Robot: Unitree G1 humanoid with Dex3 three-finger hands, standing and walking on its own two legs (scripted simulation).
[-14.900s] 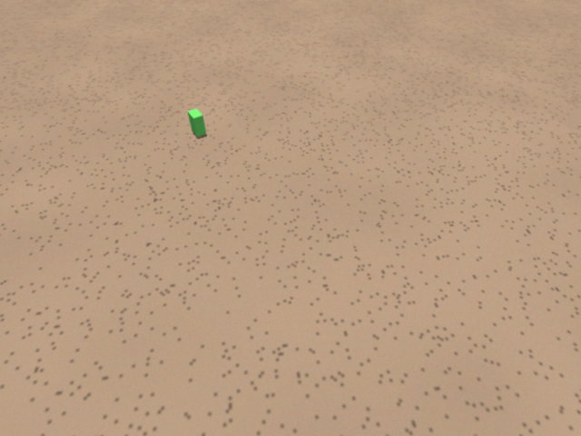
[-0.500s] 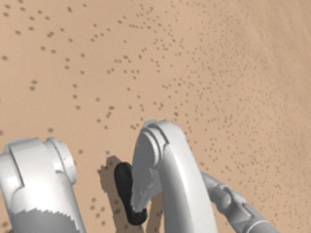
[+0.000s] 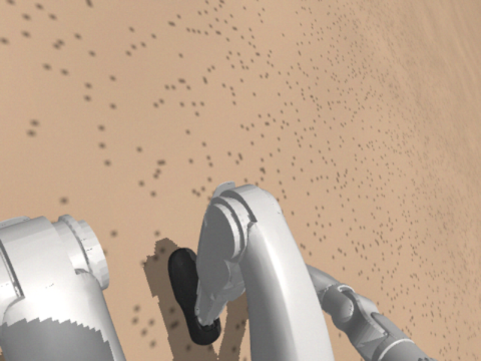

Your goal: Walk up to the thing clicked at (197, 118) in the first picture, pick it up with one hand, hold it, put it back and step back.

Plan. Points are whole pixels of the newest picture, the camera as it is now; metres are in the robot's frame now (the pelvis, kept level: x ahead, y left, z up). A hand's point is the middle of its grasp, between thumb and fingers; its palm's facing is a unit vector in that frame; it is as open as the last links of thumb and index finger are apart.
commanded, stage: close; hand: left
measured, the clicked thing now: out of the picture +0.43 +0.33 -0.21
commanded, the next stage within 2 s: settle in 0.94 s
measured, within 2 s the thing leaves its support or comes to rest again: leaves its support in 1.36 s
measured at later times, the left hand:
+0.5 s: hand out of the picture +0.40 +0.33 -0.19, palm faces +0.55 -0.84 -0.01, open 12.3 cm
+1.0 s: hand out of the picture +0.40 +0.33 -0.19, palm faces +0.56 -0.83 +0.00, open 12.3 cm
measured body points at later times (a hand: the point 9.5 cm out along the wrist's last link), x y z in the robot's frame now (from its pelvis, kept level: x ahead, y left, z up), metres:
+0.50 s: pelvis +0.00 +0.00 +0.00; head +0.22 +0.21 +0.33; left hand +0.37 +0.37 -0.19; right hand +0.19 -0.23 -0.02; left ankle +0.08 +0.12 -0.24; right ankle +0.15 -0.13 -0.24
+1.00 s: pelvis +0.00 +0.00 +0.00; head +0.22 +0.22 +0.33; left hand +0.37 +0.38 -0.19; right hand +0.19 -0.23 -0.02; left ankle +0.08 +0.12 -0.24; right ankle +0.15 -0.13 -0.24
